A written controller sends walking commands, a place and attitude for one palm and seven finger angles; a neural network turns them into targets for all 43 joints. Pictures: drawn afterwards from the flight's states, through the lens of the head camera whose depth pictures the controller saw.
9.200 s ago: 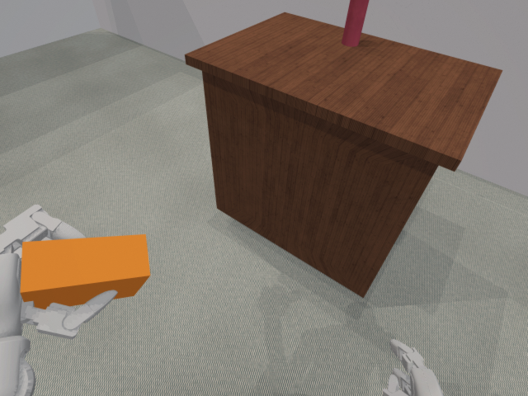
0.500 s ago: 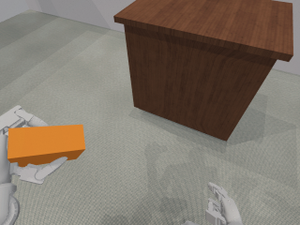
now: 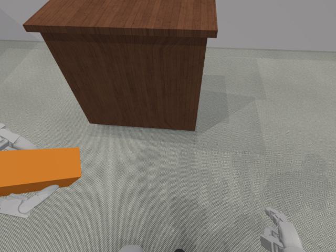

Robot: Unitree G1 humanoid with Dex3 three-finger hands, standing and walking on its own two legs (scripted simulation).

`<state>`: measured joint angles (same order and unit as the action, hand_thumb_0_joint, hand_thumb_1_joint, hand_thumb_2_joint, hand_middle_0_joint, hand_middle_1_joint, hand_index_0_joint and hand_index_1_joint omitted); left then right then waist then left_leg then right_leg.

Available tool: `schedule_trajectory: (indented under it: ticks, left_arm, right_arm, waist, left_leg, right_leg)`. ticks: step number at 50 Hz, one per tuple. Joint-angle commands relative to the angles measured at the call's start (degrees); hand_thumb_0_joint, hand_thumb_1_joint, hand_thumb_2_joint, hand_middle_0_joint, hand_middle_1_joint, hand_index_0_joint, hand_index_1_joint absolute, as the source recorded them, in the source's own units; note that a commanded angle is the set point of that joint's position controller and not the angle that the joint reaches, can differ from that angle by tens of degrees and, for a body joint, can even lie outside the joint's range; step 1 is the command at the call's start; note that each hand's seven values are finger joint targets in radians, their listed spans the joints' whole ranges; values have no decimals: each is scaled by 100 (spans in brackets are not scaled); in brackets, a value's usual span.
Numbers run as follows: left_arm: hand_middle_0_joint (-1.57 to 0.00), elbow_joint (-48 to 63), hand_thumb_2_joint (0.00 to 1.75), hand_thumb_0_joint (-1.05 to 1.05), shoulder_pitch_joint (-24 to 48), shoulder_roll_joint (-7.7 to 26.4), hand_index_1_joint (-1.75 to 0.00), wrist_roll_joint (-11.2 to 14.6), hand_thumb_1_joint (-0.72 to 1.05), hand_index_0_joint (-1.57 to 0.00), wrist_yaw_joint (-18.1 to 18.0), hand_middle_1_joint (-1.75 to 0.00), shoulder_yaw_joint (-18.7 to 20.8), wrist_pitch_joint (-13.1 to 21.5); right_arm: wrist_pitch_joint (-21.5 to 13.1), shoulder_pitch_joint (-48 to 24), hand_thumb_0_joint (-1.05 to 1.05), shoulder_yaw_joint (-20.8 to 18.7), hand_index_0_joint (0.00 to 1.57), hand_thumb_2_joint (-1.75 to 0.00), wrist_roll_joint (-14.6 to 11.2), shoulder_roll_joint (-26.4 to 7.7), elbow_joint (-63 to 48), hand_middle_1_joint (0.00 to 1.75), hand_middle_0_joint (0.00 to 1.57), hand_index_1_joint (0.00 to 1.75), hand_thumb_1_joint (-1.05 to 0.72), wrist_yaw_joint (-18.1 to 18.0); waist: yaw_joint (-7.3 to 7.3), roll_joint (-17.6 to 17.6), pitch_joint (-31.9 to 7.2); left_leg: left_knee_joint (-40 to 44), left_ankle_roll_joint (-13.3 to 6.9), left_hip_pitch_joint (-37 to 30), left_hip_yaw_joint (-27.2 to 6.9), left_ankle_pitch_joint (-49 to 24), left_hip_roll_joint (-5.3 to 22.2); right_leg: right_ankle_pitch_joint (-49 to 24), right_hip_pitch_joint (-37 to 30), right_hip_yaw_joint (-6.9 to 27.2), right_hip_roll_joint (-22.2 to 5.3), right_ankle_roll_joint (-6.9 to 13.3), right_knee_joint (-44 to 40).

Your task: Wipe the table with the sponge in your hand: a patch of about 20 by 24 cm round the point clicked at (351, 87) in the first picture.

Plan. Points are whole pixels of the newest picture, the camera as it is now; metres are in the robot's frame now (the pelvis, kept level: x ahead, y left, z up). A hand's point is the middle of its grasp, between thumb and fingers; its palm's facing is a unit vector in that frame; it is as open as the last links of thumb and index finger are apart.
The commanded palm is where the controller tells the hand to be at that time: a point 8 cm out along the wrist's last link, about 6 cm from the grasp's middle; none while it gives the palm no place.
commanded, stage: turn to face it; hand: left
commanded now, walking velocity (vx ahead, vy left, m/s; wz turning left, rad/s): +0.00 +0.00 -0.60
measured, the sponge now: (48, 170) +0.22 +0.22 +0.16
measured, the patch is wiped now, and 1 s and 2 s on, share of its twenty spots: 0.00 0.00 0.00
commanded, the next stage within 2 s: take the last steps up to it in 0.60 s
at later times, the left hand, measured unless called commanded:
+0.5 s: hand (101, 177) +0.22 +0.13 +0.15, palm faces +0.15 -0.88 -0.45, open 9.4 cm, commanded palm +0.15 +0.19 +0.18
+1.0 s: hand (125, 200) +0.18 +0.08 +0.15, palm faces +0.06 -0.91 -0.40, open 9.4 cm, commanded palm +0.15 +0.14 +0.18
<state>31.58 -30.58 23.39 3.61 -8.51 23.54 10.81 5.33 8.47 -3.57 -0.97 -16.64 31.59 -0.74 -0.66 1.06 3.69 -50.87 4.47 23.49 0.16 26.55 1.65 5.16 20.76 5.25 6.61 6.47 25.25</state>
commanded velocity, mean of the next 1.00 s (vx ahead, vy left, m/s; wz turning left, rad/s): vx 0.10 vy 0.05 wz -0.26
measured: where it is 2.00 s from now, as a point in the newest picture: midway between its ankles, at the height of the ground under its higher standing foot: outside the picture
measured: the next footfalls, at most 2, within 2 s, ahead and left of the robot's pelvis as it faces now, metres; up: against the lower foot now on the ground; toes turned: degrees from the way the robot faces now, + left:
left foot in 0.18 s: -0.03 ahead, +0.16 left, +0.00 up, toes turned -1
right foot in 0.46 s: -0.05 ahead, -0.17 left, +0.00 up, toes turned -21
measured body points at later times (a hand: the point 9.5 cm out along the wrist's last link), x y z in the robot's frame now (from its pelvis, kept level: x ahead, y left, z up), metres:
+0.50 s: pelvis -0.08 -0.03 -0.03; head -0.03 -0.06 +0.42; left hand +0.20 +0.17 +0.18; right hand +0.02 -0.27 -0.14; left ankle -0.07 +0.15 -0.72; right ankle -0.09 -0.16 -0.74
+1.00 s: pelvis -0.11 -0.05 -0.01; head -0.11 -0.06 +0.44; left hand +0.17 +0.13 +0.18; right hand -0.07 -0.32 -0.11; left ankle -0.05 +0.07 -0.74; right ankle -0.17 -0.15 -0.74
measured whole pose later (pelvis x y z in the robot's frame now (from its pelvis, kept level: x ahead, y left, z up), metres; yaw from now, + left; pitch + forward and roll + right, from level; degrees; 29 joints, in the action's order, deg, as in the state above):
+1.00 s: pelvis -0.11 -0.05 -0.01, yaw -24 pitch +0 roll -1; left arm 25.8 -26.4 18.2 -0.4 -8.9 19.2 10.5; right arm -3.3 15.1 0.3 -0.7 -10.4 35.4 -2.6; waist -0.4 -2.0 -0.9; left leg -38.1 0.8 17.8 4.8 20.2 6.2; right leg 18.6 13.7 -7.6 -1.8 -0.4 32.8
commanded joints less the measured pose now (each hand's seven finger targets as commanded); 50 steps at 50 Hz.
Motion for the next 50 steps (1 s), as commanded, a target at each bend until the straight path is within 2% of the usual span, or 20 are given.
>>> schedule_trajectory:
  ticks: [1, 7, 8, 9, 10, 12, 15, 20, 22, 23, 25, 28, 34, 35, 37, 38, 42, 47, 48, 50]
  left_arm:
    - [-120, 943, 130, 0, 387, 876, -160, -25, 10, -120, -105, -160, 465, 232]
    - [-120, 1076, 130, 0, 986, 941, -160, -143, 10, -120, 38, -160, 356, 356]
    - [-120, 1053, 130, 0, 1069, 900, -160, -139, 10, -120, 85, -160, 334, 392]
    - [-120, 1116, 130, 0, 1100, 882, -160, -126, 10, -120, 128, -160, 422, 427]
    - [-120, 1324, 130, 0, 1226, 1095, -160, -241, 10, -120, 151, -160, 537, 443]
    - [-120, 1248, 130, 0, 1022, 1092, -160, -238, 10, -120, 145, -160, 745, 416]
    - [-120, 1255, 130, 0, 1210, 524, -160, -148, 10, -120, 141, -160, 166, 295]
    - [-120, 881, 130, 0, 1702, 514, -160, -248, 10, -120, 21, -160, -119, 197]
    - [-120, 930, 130, 0, 1862, 846, -160, -294, 10, -120, -26, -160, 148, 238]
    - [-120, 978, 130, 0, 1688, 1234, -160, -299, 10, -120, -98, -160, 501, 308]
    - [-120, 1001, 130, 0, 1033, 1378, -160, -180, 10, -120, -128, -160, 879, 340]
    - [-120, 1945, 130, 0, -214, 1452, -160, -25, 10, -120, -135, -160, 1344, 513]
    - [-120, 2056, 130, 0, -764, 1269, -160, -2, 10, -120, -163, -160, 1589, 611]
    - [-120, 1861, 130, 0, -860, 1171, -160, 3, 10, -120, -152, -160, 1484, 589]
    - [-120, 1678, 130, 0, -739, 1074, -160, -102, 10, -120, -159, -160, 1396, 670]
    - [-120, 1035, 130, 0, -835, 1164, -160, -159, 10, -120, -136, -160, 1437, 631]
    - [-120, 733, 130, 0, 233, 394, -160, -243, 10, -120, -52, -160, 276, 564]
    - [-120, 936, 130, 0, 1192, 452, -160, -401, 10, -120, -87, -160, -208, 416]
    - [-120, 922, 130, 0, 1323, 594, -160, -442, 10, -120, -108, -160, -127, 411]
    - [-120, 936, 130, 0, 1401, 1241, -160, -406, 10, -120, -182, -160, 376, 405]
  right_arm:
    - [-169, -473, 0, 21, 20, -90, 15, -277, -938, 30, 20, 30, -90, 1]
    - [-140, -130, 0, 51, 20, -90, 88, -229, -930, 30, 20, 30, -90, 64]
    - [-169, -170, 0, 37, 20, -90, 127, -287, -975, 30, 20, 30, -90, 51]
    - [-233, -362, 0, 15, 20, -90, 192, -352, -1041, 30, 20, 30, -90, 36]
    - [-339, -448, 0, 19, 20, -90, 150, -187, -1176, 30, 20, 30, -90, 8]
    - [-426, -476, 0, 3, 20, -90, 38, -54, -1110, 30, 20, 30, -90, 28]
    - [-563, -304, 0, 64, 20, -90, -75, -123, -1017, 30, 20, 30, -90, 120]
    - [-938, 142, 0, 24, 20, -90, -70, -336, -872, 30, 20, 30, -90, 38]
    - [-1026, 150, 0, 38, 20, -90, -100, -209, -825, 30, 20, 30, -90, 53]
    - [-1035, -117, 0, 99, 20, -90, -77, -19, -929, 30, 20, 30, -90, 14]
    - [-942, -426, 0, 78, 20, -90, -56, -54, -832, 30, 20, 30, -90, -31]
    - [-747, -571, 0, 223, 20, -90, -33, 123, -890, 30, 20, 30, -90, 34]
    - [-732, -78, 0, 71, 20, -90, 14, -30, -772, 30, 20, 30, -90, 9]
    - [-762, -32, 0, -22, 20, -90, -3, -136, -751, 30, 20, 30, -90, -62]
    - [-858, -15, 0, -126, 20, -90, 25, -341, -776, 30, 20, 30, -90, -135]
    - [-920, -96, 0, -105, 20, -90, 74, -292, -610, 30, 20, 30, -90, -176]
    - [-1060, 31, 0, -56, 20, -90, -8, -319, -407, 30, 20, 30, -90, -187]
    - [-1146, -65, 0, 76, 20, -90, 27, -267, -412, 30, 20, 30, -90, -294]
    - [-1147, -54, 0, 87, 20, -90, 48, -198, -383, 30, 20, 30, -90, -308]
    - [-1100, -328, 0, 99, 20, -90, 73, -119, -474, 30, 20, 30, -90, -305]
  waist:
    - [-200, 527, -1121]
    - [-11, 189, -1256]
    - [23, -379, -1000]
    - [-32, -1409, -824]
    - [-123, -1533, -722]
    - [-217, -1421, -629]
    - [-157, -1539, 7]
    - [6, -1178, -393]
    - [21, -105, -840]
    - [-69, 1266, -1003]
    - [-154, 1278, -1395]
    - [-116, 297, -1621]
    - [158, 237, -1730]
    - [186, -105, -1612]
    - [69, -1875, -1244]
    - [110, -1904, -1144]
    - [182, -1430, -533]
    - [97, -1342, -472]
    - [93, -817, -512]
    - [-28, 1128, -371]
  left_leg:
    - [647, -119, -307, 70, 235, -132]
    - [2915, -497, -2206, 294, -53, 34]
    - [3365, -769, -2532, -185, 63, 655]
    - [3840, -1203, -2479, -1194, -90, 1896]
    - [3842, -1547, -1864, -1497, -779, 2722]
    - [3668, -1448, -677, -207, -1100, 2490]
    - [3203, -1013, -759, 792, -1639, 2115]
    - [1857, -526, -1210, 948, -2904, 1764]
    - [196, -261, -845, 1128, -2168, 1231]
    - [-960, -23, 481, 1015, 296, 477]
    - [-2144, 6, 793, -3, 1017, 471]
    - [-1230, -87, 674, -68, 564, 441]
    - [2115, -161, -1227, 395, -1153, 176]
    - [2606, -307, -1705, 121, -1502, 507]
    - [3163, -1244, -1586, -1628, -2896, 2211]
    - [3379, -1460, -1107, -1635, -2019, 2310]
    - [3098, -1262, -909, -417, -1641, 1486]
    - [2590, -1021, -358, -142, -588, 1081]
    - [1973, -889, -50, 96, -360, 884]
    - [-688, -471, 1562, 440, 420, 20]
  right_leg:
    - [1006, -686, 2205, -1655, -13, -1298]
    - [1713, 401, 1827, -1024, -535, -1103]
    - [1893, 1107, 1473, -612, -696, -383]
    - [1794, 1652, 587, -89, -868, 1467]
    - [1905, 1681, 45, -275, -964, 3308]
    - [1881, 1153, -82, -539, -969, 4859]
    - [2019, 1198, -561, -905, -994, 3594]
    - [1142, -478, -1429, -486, -1025, 838]
    - [-760, -1381, -623, -1196, -642, -33]
    - [-3372, -2105, 1177, -2264, 9, 6]
    - [-3590, -1929, 1679, -2812, 327, -23]
    - [-2711, -1922, 1044, -2429, 445, 194]
    - [-917, -809, 562, -1796, -46, 410]
    - [-313, -337, 340, -1517, -272, 804]
    - [2840, 652, -629, -598, -782, 2604]
    - [2761, 670, -634, -578, -751, 3608]
    - [2304, 545, -1079, -743, -801, 2563]
    - [1743, -1039, -1463, -792, -798, 165]
    - [1538, -1407, -982, -1192, -629, -281]
    - [1139, -1770, 2041, -3272, 362, -1250]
